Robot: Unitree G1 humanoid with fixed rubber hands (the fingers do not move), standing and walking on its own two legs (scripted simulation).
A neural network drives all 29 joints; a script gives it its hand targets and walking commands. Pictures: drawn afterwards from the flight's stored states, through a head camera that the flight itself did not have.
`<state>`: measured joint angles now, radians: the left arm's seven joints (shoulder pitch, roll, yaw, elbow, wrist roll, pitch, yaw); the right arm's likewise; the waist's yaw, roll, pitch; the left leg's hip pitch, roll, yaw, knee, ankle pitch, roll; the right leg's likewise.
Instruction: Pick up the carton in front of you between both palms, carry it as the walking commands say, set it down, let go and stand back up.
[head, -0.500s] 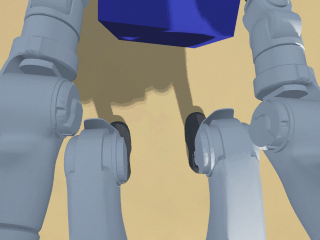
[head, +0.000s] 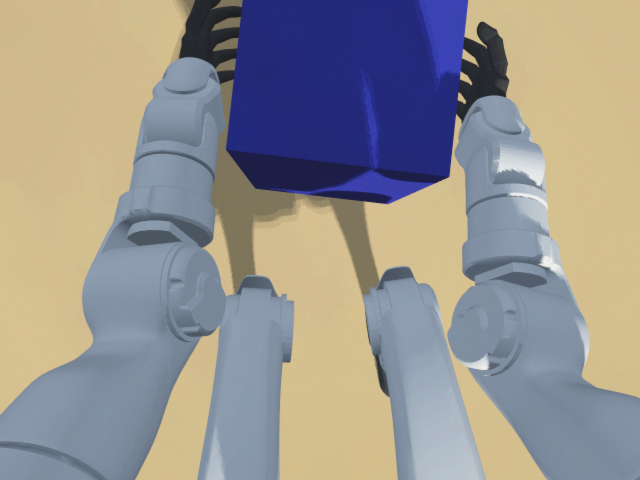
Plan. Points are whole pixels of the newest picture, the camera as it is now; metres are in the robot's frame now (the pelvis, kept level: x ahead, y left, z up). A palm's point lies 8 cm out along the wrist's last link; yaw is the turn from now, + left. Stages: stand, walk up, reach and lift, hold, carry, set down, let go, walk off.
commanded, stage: reach and lift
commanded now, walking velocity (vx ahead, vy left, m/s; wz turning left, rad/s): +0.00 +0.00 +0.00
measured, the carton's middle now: (337, 105) +0.53 -0.02 -0.14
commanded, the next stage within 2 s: none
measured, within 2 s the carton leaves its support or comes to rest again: neither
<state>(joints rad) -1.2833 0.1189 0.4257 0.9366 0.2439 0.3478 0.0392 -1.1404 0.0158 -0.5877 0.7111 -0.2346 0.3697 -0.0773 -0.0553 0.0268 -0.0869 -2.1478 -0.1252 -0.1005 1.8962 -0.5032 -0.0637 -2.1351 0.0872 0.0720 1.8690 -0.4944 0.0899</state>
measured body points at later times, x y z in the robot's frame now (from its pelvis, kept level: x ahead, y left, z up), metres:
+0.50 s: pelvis +0.03 +0.00 +0.11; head +0.25 +0.01 +0.51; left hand +0.51 +0.14 +0.06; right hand +0.48 -0.17 +0.06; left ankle +0.12 +0.13 -0.42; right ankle +0.12 -0.14 -0.42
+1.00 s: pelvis +0.08 +0.00 +0.25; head +0.18 +0.00 +0.69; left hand +0.45 +0.14 +0.22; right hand +0.44 -0.16 +0.22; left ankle +0.11 +0.13 -0.42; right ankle +0.12 -0.14 -0.42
